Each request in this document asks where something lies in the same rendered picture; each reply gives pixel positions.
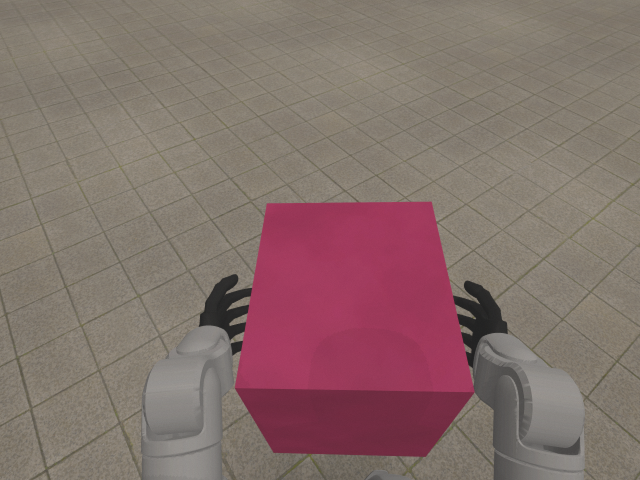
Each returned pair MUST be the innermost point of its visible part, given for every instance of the right robot hand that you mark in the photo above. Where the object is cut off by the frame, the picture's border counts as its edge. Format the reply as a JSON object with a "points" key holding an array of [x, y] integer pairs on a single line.
{"points": [[488, 317]]}

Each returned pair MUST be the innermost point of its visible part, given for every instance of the left robot hand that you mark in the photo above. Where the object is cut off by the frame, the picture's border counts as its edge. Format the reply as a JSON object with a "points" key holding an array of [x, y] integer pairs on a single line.
{"points": [[216, 314]]}

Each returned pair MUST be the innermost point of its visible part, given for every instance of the left robot forearm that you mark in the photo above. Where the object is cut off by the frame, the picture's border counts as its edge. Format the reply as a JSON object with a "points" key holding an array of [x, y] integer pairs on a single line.
{"points": [[181, 428]]}

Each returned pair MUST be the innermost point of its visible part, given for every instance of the carton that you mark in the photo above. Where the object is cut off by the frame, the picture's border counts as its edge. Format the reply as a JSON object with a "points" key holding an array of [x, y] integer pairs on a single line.
{"points": [[352, 343]]}

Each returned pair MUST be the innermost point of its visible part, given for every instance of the right robot forearm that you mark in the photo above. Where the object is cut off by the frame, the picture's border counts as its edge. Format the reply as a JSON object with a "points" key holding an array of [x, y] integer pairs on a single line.
{"points": [[539, 414]]}

